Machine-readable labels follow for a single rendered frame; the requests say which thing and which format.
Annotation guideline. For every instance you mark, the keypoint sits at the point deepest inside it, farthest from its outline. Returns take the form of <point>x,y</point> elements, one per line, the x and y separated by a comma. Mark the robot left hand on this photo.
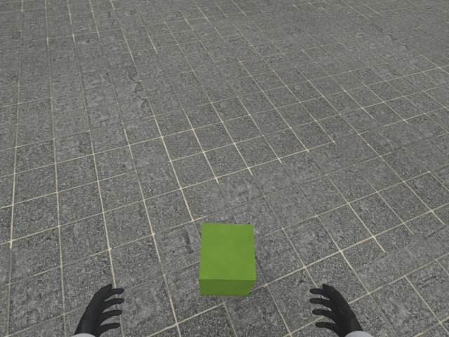
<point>93,316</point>

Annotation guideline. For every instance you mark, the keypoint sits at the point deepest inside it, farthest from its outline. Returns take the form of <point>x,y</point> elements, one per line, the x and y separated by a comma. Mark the carton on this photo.
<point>227,260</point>

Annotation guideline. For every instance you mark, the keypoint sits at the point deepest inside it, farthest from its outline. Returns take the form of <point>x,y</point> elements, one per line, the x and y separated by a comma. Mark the robot right hand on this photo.
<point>345,320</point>

